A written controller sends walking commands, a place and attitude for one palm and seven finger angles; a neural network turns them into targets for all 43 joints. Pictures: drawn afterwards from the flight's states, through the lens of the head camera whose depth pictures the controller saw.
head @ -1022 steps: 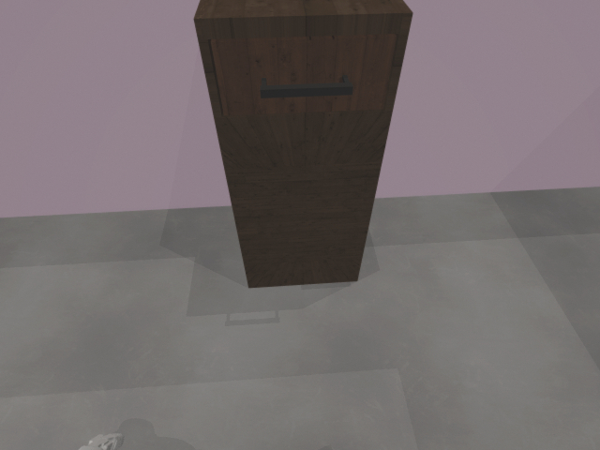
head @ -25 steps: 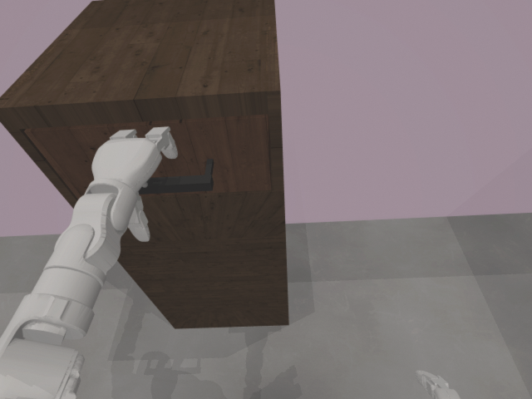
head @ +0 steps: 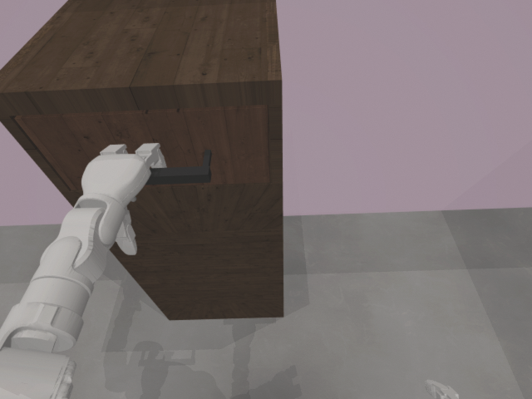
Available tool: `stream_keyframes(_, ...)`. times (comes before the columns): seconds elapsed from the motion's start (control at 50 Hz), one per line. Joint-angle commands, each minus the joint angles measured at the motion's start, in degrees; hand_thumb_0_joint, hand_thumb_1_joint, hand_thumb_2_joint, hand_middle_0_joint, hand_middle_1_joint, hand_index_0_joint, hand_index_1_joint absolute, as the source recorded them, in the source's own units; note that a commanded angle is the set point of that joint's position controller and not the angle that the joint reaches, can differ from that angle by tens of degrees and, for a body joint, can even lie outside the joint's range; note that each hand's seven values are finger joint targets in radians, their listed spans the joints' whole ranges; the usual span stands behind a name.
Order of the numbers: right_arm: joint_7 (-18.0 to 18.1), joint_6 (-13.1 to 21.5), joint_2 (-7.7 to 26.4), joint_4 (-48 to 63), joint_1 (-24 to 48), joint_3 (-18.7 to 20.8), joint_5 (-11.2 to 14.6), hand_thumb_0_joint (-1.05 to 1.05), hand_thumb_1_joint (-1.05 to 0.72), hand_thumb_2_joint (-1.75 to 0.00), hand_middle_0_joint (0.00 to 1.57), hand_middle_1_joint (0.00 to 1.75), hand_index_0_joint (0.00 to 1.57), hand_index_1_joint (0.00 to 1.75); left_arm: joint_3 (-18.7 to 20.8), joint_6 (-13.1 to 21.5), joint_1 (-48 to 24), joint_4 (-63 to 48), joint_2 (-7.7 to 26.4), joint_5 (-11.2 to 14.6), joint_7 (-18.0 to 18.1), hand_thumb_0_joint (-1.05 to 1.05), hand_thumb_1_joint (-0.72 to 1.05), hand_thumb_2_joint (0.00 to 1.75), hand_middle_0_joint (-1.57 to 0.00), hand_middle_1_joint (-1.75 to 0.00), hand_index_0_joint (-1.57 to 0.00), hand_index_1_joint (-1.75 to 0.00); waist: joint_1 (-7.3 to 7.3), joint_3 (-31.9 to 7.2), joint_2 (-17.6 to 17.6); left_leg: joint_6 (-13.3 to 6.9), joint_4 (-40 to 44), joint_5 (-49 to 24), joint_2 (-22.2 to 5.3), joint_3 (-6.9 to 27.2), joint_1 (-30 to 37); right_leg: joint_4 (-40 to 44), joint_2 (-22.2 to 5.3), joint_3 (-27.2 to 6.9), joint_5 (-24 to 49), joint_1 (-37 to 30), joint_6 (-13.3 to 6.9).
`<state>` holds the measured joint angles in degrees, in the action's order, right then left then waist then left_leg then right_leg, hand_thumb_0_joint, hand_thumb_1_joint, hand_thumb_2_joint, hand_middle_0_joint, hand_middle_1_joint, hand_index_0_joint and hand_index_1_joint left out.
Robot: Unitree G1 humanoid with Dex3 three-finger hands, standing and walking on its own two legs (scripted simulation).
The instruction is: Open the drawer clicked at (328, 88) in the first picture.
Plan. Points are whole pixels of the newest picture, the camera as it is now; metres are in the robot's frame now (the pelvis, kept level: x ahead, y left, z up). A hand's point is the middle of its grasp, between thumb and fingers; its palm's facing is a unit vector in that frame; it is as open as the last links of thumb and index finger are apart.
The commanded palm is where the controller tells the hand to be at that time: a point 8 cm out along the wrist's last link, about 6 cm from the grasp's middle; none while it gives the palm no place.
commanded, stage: lower the fingers behind the handle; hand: left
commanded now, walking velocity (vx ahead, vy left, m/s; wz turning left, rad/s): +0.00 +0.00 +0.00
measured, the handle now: (152, 167) +0.45 +0.23 +0.09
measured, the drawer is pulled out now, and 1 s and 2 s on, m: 0.00 0.00 0.02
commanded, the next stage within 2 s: close the thumb around the handle in 0.64 s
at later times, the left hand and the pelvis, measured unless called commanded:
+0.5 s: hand (139, 193) +0.40 +0.24 +0.08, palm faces -0.02 -0.02 -1.00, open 13.7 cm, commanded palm +0.39 +0.24 +0.13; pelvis -0.01 +0.01 +0.00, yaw +0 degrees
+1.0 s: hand (140, 193) +0.41 +0.24 +0.08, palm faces -0.01 -0.02 -1.00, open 11.9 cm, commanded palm +0.38 +0.24 +0.13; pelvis -0.01 +0.01 +0.00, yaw +0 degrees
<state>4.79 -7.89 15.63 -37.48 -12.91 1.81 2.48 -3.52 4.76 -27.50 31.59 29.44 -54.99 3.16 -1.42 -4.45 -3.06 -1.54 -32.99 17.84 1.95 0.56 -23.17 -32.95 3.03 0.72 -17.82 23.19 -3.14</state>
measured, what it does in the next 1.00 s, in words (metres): stands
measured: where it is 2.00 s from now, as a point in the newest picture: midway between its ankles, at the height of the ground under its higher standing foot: outside the picture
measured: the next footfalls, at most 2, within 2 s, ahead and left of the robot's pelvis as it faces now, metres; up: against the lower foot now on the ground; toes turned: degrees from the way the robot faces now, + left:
none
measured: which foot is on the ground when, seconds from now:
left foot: down 0.00-1.00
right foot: down 0.00-1.00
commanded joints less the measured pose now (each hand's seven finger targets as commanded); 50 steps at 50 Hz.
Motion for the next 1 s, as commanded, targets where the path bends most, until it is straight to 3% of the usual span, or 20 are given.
stream_keyframes(0.0,-0.7,2.3,5.9,5.5,1.6,2.6,0.0,0.0,-0.9,-0.9,0.2,0.3,0.2,0.3,4.4,-0.5,-25.9,-11.1,10.8,0.1,6.5,0.0,-0.5,0.3,-0.3,-1.2,-0.3,-1.2,1.89,-18.7,-0.1,-1.3,0.4,-19.7,0.4,-1.1,7.8,1.9,-1.6,-1.7,18.4,-5.3,0.6)
stream_keyframes(0.04,-0.8,1.9,6.4,5.0,1.2,2.4,-0.1,0.0,-0.9,-0.9,0.2,0.3,0.2,0.3,4.5,-2.4,-26.5,-8.2,11.2,-0.3,7.3,0.0,-0.5,0.3,-0.3,-1.2,-0.3,-1.2,2.22,-18.9,2.3,-1.3,0.5,-18.9,0.3,-0.9,6.7,1.8,-1.5,-1.5,17.5,-5.6,0.6)
stream_keyframes(0.06,-0.8,1.8,6.6,4.9,1.2,2.4,0.1,0.0,-0.9,-0.9,0.2,0.3,0.2,0.3,5.1,-3.1,-27.1,-7.4,12.2,-0.7,7.6,0.0,-0.5,0.3,-0.3,-1.2,-0.3,-1.2,1.95,-19.1,2.1,-1.2,0.6,-18.6,0.2,-0.9,6.2,1.6,-1.5,-1.5,17.3,-5.7,0.5)
stream_keyframes(0.1,-0.9,1.6,6.4,5.2,1.5,2.4,0.0,0.0,-0.9,-0.9,0.2,0.3,0.2,0.3,3.0,-4.2,-27.9,-7.6,10.1,-1.1,7.8,0.0,-0.5,0.3,-0.3,-1.2,-0.3,-1.2,2.02,-20.3,1.0,-1.2,0.5,-19.6,0.2,-1.1,6.9,1.3,-1.6,-1.5,18.3,-5.9,0.5)
stream_keyframes(0.12,-0.9,1.4,6.3,5.2,1.1,2.3,0.0,0.0,-0.9,-0.9,0.2,0.3,0.2,0.3,3.3,-4.9,-26.7,-6.1,10.2,-1.2,7.8,0.0,-0.5,0.3,-0.3,-1.2,-0.3,-1.2,1.77,-19.9,1.8,-1.1,0.6,-19.7,0.0,-0.8,6.7,1.1,-1.4,-1.1,17.8,-5.9,0.3)
stream_keyframes(0.14,-0.9,1.1,6.7,5.1,1.2,2.2,0.0,0.0,-0.9,-0.9,0.2,0.3,0.2,0.3,2.2,-5.5,-27.5,-4.9,9.3,-1.5,7.6,0.0,-0.5,0.3,-0.3,-1.2,-0.3,-1.2,2.6,-19.1,3.1,-1.1,0.5,-19.9,0.0,-0.6,6.5,1.3,-1.4,-1.1,17.6,-5.3,0.3)
stream_keyframes(0.22,-0.8,0.4,6.6,5.4,1.1,1.8,0.1,0.0,-0.9,-0.9,0.2,0.3,0.2,0.3,1.5,-7.2,-24.9,-0.3,8.2,-1.6,6.5,0.0,-0.5,0.3,-0.3,-1.2,-0.3,-1.2,2.1,-15.5,5.7,-1.2,1.2,-17.0,-0.1,-0.8,4.5,2.0,-1.5,-0.9,15.5,-4.7,0.5)
stream_keyframes(0.34,-0.7,0.0,6.3,6.1,1.1,1.4,0.0,0.0,-0.9,-0.9,0.2,0.3,0.2,0.3,-0.8,-6.6,-29.6,-0.3,6.7,-2.2,5.4,0.0,-0.5,0.3,-0.3,-1.2,-0.3,-1.2,2.84,-14.7,4.3,-1.2,1.6,-14.6,-0.1,-0.4,5.0,2.5,-1.6,-0.9,12.2,-3.3,0.3)
stream_keyframes(0.38,-0.6,0.2,6.1,6.4,1.1,1.4,-0.1,0.0,-0.9,-0.9,0.2,0.3,0.2,0.3,0.4,-6.0,-28.9,-0.6,7.9,-2.5,5.5,0.0,-0.5,0.3,-0.3,-1.2,-0.3,-1.2,2.0,-15.6,3.6,-1.2,1.6,-14.2,0.0,-0.4,5.0,2.2,-1.6,-1.1,11.7,-3.7,0.2)
stream_keyframes(0.48,-0.5,0.5,6.0,6.8,0.7,1.4,0.0,0.0,-0.9,-0.9,0.2,0.3,0.2,0.3,1.1,-4.9,-29.4,0.6,8.5,-2.2,5.6,0.0,-0.5,0.3,-0.3,-1.2,-0.3,-1.2,2.24,-14.7,4.1,-1.3,1.6,-12.0,-0.1,-0.3,4.1,2.4,-1.6,-1.2,9.6,-2.9,0.3)
stream_keyframes(0.5,-0.5,0.6,6.0,7.0,0.7,1.3,0.0,0.0,-0.9,-0.9,0.2,0.3,0.2,0.3,-0.2,-4.7,-30.2,0.2,7.1,-1.9,5.6,0.0,-0.5,0.3,-0.3,-1.2,-0.3,-1.2,2.54,-14.8,4.0,-1.3,1.6,-12.0,0.0,-0.2,4.2,2.3,-1.6,-1.1,9.6,-2.5,0.3)
stream_keyframes(0.56,-0.6,0.7,6.0,7.1,0.4,1.7,-0.1,0.0,-0.9,-0.9,0.2,0.3,0.2,0.3,0.9,-4.2,-29.5,-0.9,7.9,-1.8,6.0,0.0,-0.5,0.3,-0.3,-1.2,-0.3,-1.2,2.0,-17.2,3.0,-1.3,1.2,-13.3,-0.1,-0.3,5.1,2.0,-1.5,-1.3,10.6,-3.5,0.2)
stream_keyframes(0.62,-0.6,0.8,6.1,6.7,0.2,1.7,0.1,0.0,-0.9,-0.9,0.2,0.3,0.2,0.3,0.6,-4.5,-30.0,0.1,7.8,-1.8,6.2,0.0,-0.5,0.3,-0.3,-1.2,-0.3,-1.2,2.53,-15.7,4.6,-1.3,1.2,-12.9,-0.1,-0.5,4.1,2.2,-1.5,-1.3,10.9,-3.1,0.4)
stream_keyframes(0.7,-0.6,0.9,6.2,6.4,0.1,1.7,0.1,0.0,-0.9,-0.9,0.2,0.3,0.2,0.3,1.5,-4.9,-29.0,0.6,8.8,-2.0,6.6,0.0,-0.5,0.3,-0.3,-1.2,-0.3,-1.2,2.28,-15.8,3.6,-1.3,1.3,-13.1,-0.1,-0.6,4.1,2.2,-1.5,-1.4,11.1,-3.4,0.3)
stream_keyframes(0.72,-0.6,0.9,6.2,6.6,0.1,1.5,0.2,0.0,-0.9,-0.9,0.2,0.3,0.2,0.3,-0.2,-4.9,-30.2,-0.1,7.2,-1.6,6.5,0.0,-0.5,0.3,-0.3,-1.2,-0.3,-1.2,2.71,-15.6,3.0,-1.3,1.3,-13.0,0.0,-0.7,4.1,2.3,-1.5,-1.4,11.3,-3.2,0.4)
stream_keyframes(0.78,-0.4,0.9,6.4,6.2,-0.1,1.6,0.2,0.0,-0.9,-0.9,0.2,0.3,0.2,0.3,2.0,-5.2,-29.6,1.5,9.9,-1.9,6.6,0.0,-0.33,0.37,-0.31,-1.22,-0.31,-1.22,2.42,-15.4,3.8,-1.5,1.5,-11.2,0.1,-0.7,3.2,2.8,-1.6,-1.8,9.7,-3.8,0.5)
stream_keyframes(0.82,-0.3,1.0,6.3,6.3,-0.3,1.6,0.2,0.0,-0.9,-0.9,0.2,0.3,0.2,0.3,0.8,-5.1,-30.4,1.0,8.6,-1.7,6.6,0.0,-0.22,0.42,-0.32,-1.23,-0.32,-1.23,2.56,-15.7,4.5,-1.5,1.6,-11.7,0.1,-0.8,3.2,2.8,-1.7,-1.7,10.5,-4.1,0.5)
stream_keyframes(0.84,-0.3,1.0,6.6,6.2,-0.2,1.6,0.1,0.0,-0.9,-0.9,0.2,0.3,0.2,0.3,2.1,-5.0,-30.2,0.9,10.2,-1.9,6.5,0.0,-0.16,0.44,-0.32,-1.24,-0.32,-1.24,2.38,-16.5,4.3,-1.4,1.5,-12.4,0.1,-0.8,3.2,2.7,-1.7,-1.9,11.0,-5.0,0.4)
stream_keyframes(0.92,-0.5,0.9,6.2,6.5,0.1,1.6,0.2,0.0,-0.9,-0.9,0.2,0.3,0.2,0.3,0.1,-4.9,-29.5,-0.3,7.5,-1.8,6.2,0.0,0.06,0.54,-0.34,-1.26,-0.34,-1.26,2.41,-16.2,3.2,-1.4,1.4,-13.4,0.1,-0.9,4.0,2.5,-1.6,-1.7,12.1,-4.4,0.4)
stream_keyframes(0.98,-0.5,0.9,6.3,6.4,0.2,1.7,0.2,0.0,-0.9,-0.9,0.2,0.3,0.2,0.3,1.5,-4.8,-28.2,0.5,8.8,-1.7,6.1,0.0,0.23,0.61,-0.35,-1.28,-0.35,-1.28,2.18,-15.3,4.4,-1.6,1.5,-12.7,0.1,-0.9,3.4,2.9,-1.6,-1.8,11.7,-4.6,0.5)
